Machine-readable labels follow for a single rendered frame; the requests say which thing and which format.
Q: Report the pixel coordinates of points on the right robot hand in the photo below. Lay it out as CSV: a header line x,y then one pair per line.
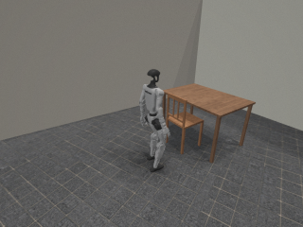
x,y
165,131

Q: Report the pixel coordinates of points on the table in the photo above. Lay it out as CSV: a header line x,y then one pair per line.
x,y
213,102

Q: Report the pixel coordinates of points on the chair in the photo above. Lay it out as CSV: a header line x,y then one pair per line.
x,y
183,120

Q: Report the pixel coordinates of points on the robot head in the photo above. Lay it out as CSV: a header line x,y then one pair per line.
x,y
153,73

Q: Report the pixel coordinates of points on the robot left upper arm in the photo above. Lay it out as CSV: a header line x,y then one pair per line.
x,y
142,97

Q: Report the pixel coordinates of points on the right robot forearm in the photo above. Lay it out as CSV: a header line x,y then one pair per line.
x,y
161,118

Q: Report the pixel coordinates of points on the left robot hand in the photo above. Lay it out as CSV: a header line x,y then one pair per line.
x,y
141,120

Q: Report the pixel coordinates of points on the robot right upper arm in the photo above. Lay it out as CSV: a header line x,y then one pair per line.
x,y
159,98

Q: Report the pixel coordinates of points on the left robot shin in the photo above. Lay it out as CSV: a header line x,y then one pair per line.
x,y
153,144

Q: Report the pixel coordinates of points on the left robot forearm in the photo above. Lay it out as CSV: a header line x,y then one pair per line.
x,y
142,109

